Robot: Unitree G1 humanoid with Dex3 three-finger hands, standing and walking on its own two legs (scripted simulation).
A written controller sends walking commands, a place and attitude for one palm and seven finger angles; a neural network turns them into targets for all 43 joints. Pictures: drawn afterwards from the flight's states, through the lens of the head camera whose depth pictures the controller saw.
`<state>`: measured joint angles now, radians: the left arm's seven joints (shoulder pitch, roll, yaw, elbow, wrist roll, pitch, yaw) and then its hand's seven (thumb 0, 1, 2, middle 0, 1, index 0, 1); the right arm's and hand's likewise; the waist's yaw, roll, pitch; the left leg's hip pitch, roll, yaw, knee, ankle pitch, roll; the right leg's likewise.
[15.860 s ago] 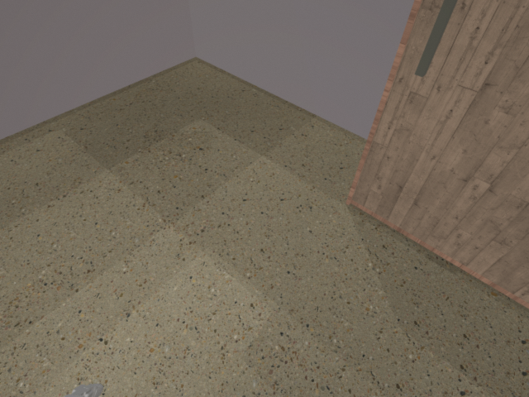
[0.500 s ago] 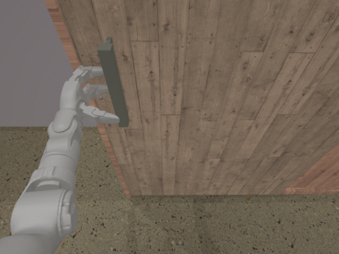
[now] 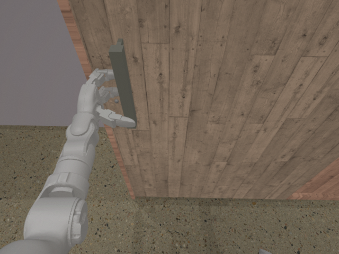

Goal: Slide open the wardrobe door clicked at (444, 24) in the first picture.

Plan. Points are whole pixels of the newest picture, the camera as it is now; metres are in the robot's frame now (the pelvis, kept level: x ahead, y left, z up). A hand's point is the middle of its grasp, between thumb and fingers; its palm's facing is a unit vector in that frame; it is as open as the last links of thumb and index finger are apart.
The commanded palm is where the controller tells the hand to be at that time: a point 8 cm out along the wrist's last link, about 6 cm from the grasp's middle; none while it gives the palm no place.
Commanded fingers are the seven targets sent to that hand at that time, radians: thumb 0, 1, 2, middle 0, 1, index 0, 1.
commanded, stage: slide the fingers in behind the handle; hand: left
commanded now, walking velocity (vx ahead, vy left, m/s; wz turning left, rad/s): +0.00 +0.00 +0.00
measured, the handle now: (126, 88) +0.49 +0.11 +0.13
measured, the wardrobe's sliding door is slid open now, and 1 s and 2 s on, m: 0.00 0.00 0.00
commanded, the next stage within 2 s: grip the handle and tug to test in 1.22 s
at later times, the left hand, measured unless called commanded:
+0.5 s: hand (131, 100) +0.44 +0.09 +0.13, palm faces -0.05 -1.00 +0.01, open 13.9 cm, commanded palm +0.41 +0.15 +0.14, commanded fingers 0.00 -0.50 0.30 -0.30 -1.20 -0.30 -1.20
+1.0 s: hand (130, 100) +0.44 +0.10 +0.13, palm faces -0.02 -1.00 +0.00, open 14.0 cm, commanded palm +0.41 +0.15 +0.14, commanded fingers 0.00 -0.50 0.30 -0.30 -1.20 -0.30 -1.20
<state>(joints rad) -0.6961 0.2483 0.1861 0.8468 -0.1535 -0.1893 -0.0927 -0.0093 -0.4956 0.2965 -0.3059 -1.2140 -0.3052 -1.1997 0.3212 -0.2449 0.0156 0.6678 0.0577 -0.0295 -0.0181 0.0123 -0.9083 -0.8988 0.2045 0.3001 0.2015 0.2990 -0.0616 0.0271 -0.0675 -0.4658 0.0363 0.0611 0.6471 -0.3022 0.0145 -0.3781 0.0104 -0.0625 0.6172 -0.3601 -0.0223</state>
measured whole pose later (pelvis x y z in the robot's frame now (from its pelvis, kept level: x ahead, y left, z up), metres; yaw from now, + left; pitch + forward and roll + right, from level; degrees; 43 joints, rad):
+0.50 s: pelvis -0.01 +0.00 +0.00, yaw +1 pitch +7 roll -1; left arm -0.76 0.19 0.12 0.90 -0.15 -0.21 -0.04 -0.01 -0.50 0.30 -0.30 -1.22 -0.30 -1.21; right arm 0.33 -0.25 0.01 0.71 0.05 -0.05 0.00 0.01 -0.91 -0.90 0.20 0.30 0.20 0.30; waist -0.07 0.03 -0.07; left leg -0.49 0.03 0.05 0.66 -0.30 0.01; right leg -0.40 0.01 -0.08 0.64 -0.36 -0.03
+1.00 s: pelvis -0.01 -0.01 +0.00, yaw +0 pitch +6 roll +0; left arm -0.71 0.21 0.16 0.84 -0.14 -0.20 -0.04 -0.01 -0.50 0.30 -0.30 -1.20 -0.30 -1.20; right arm 0.33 -0.25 0.01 0.67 0.05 -0.03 -0.01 0.01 -0.91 -0.90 0.20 0.30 0.20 0.30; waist -0.07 0.03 -0.06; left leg -0.45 0.05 0.05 0.62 -0.28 0.00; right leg -0.37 0.02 -0.07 0.61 -0.35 -0.04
